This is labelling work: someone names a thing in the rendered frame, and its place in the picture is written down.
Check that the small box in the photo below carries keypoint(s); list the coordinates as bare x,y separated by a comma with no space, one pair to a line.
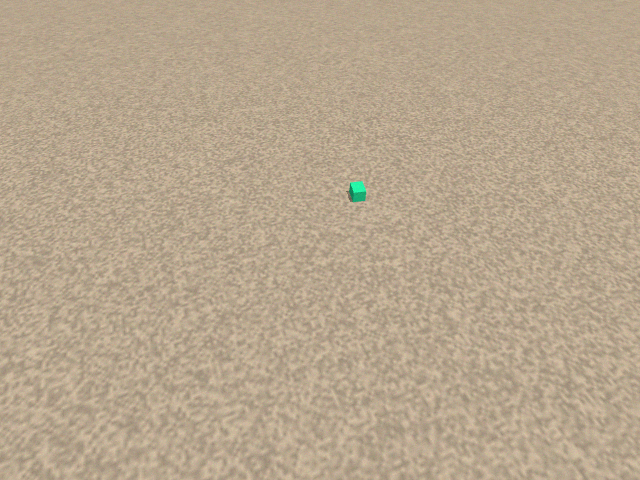
357,191

